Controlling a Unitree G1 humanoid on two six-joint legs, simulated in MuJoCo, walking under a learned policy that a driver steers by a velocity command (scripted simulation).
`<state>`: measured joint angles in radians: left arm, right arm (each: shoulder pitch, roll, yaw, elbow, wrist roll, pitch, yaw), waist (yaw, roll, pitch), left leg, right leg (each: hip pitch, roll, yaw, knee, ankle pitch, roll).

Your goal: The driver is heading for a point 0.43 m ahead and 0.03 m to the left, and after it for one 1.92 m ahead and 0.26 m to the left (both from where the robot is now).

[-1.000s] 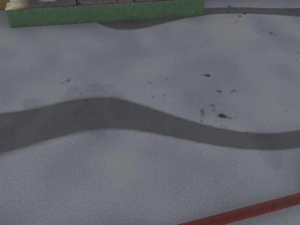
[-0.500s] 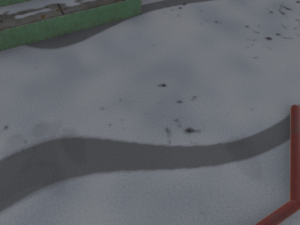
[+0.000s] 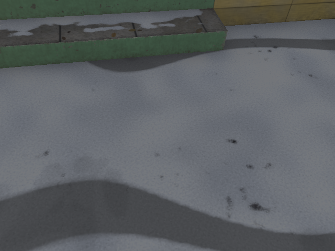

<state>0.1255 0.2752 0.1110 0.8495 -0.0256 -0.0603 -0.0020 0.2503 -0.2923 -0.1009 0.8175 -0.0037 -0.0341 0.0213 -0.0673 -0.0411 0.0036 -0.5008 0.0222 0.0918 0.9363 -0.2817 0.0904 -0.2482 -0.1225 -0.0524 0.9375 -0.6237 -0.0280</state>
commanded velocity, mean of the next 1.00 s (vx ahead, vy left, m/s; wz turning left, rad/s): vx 0.29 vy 0.00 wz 0.29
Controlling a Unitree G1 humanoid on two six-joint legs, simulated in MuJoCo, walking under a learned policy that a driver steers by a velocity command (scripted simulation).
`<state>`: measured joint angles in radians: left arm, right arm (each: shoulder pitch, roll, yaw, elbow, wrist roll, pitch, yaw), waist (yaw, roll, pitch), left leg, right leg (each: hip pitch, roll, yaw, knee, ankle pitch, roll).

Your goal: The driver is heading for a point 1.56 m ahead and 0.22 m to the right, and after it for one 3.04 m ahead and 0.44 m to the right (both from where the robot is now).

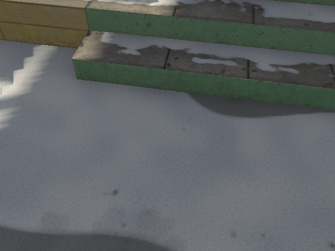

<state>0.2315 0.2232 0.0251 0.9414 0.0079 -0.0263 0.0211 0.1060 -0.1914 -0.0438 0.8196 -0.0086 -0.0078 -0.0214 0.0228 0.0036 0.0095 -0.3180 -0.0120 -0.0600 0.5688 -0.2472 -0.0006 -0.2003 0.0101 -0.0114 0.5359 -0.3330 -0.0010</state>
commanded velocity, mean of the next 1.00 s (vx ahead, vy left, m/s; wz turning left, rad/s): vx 0.03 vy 0.00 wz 0.01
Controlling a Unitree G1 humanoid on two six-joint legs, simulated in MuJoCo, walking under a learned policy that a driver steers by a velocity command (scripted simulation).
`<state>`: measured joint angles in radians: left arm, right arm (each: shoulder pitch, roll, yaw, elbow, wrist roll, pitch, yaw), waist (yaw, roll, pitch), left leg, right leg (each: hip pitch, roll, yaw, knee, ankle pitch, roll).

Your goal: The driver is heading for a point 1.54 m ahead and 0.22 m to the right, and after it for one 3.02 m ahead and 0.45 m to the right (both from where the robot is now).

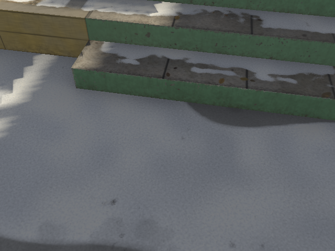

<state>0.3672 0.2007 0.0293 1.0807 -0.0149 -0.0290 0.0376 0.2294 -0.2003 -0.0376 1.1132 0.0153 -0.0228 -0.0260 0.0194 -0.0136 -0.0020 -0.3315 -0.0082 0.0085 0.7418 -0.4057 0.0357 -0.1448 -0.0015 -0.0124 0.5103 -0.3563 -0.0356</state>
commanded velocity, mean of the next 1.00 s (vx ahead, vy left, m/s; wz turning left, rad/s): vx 0.44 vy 0.00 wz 0.00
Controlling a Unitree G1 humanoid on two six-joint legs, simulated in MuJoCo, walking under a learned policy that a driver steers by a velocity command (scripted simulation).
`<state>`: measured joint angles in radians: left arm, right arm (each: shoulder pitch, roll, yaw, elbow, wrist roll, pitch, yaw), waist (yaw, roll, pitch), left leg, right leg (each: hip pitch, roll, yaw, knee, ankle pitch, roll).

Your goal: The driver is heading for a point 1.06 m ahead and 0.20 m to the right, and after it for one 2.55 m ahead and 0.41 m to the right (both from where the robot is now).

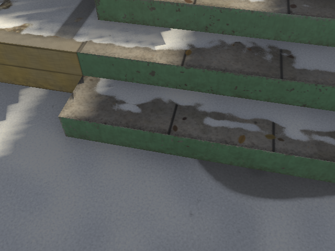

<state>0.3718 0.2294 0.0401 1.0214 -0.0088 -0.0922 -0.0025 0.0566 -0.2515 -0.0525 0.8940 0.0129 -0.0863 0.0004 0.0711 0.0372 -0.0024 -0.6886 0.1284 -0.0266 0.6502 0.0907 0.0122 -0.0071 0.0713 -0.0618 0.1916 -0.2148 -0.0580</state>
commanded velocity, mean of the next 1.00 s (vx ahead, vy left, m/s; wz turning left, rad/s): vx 0.50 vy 0.00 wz -0.36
